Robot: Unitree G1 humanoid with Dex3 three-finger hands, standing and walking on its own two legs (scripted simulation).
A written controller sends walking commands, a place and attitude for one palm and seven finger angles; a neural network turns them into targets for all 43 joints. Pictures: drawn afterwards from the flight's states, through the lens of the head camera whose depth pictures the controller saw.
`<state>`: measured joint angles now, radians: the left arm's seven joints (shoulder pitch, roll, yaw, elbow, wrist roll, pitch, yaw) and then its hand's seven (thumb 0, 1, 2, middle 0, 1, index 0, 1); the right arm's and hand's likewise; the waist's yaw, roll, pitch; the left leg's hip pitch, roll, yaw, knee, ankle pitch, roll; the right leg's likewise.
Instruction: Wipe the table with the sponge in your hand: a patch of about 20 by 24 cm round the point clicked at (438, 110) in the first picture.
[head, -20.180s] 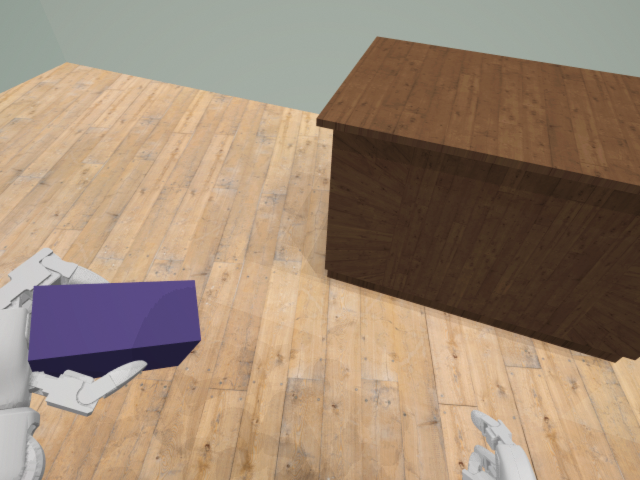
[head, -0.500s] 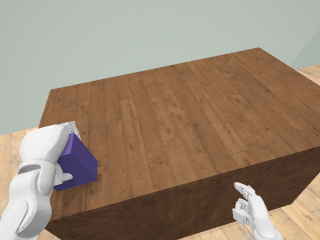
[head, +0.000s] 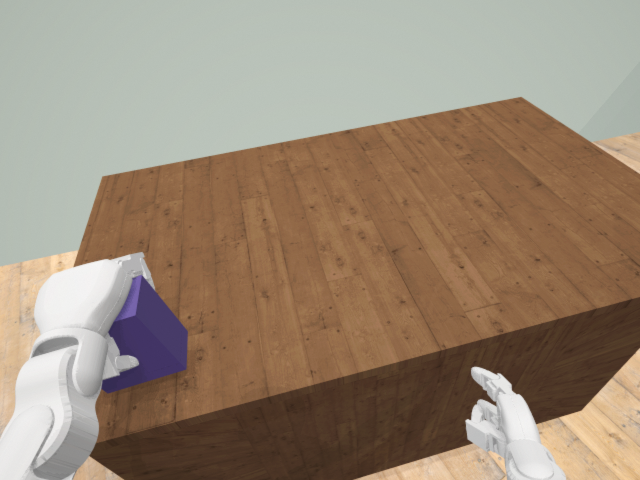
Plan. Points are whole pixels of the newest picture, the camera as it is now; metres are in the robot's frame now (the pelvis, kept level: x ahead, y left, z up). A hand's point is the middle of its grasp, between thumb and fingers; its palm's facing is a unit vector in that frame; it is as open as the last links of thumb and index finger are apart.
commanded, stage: move the sponge above the wiping area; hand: left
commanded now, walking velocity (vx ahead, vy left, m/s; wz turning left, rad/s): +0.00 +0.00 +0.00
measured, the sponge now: (133, 345) +0.23 +0.29 +0.06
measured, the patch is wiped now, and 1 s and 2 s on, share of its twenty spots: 0.00 0.00 0.00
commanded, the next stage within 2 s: lower the sponge onto the table in 1.48 s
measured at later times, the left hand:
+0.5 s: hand (132, 322) +0.24 +0.28 +0.10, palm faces +0.02 -0.09 -1.00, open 10.1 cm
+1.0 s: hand (133, 325) +0.24 +0.28 +0.10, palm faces +0.04 -0.08 -1.00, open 10.1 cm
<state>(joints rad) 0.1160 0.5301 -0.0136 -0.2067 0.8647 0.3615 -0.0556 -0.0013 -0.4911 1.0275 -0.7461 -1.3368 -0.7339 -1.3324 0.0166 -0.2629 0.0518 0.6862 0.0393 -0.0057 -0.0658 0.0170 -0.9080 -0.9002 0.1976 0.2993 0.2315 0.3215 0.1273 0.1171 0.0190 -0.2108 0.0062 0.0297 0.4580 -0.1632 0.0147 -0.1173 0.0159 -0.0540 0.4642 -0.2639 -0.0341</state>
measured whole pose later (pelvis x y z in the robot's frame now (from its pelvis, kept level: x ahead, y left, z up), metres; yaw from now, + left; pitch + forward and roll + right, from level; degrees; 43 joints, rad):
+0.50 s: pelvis +0.00 +0.00 +0.00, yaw +0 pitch -5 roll +0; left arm 0.07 0.49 -0.07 -0.12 0.90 0.37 -0.04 0.00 -0.49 1.03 -0.75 -1.34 -0.73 -1.33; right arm 0.01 -0.26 0.05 0.69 0.04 0.00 -0.07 0.02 -0.91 -0.90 0.20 0.30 0.22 0.31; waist 0.12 0.12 0.02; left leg -0.21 0.00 0.03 0.45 -0.16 0.01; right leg -0.12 0.01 -0.05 0.46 -0.26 -0.03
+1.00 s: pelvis +0.01 -0.01 +0.00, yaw +0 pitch -4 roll +0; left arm 0.13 0.50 -0.04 -0.15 0.89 0.32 -0.02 0.00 -0.49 1.03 -0.75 -1.34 -0.73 -1.33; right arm 0.02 -0.26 0.04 0.70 0.04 0.00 -0.07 0.02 -0.91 -0.90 0.20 0.30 0.21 0.30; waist 0.13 0.12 0.01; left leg -0.21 0.01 0.02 0.45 -0.17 0.01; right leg -0.11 0.02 -0.06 0.45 -0.27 -0.04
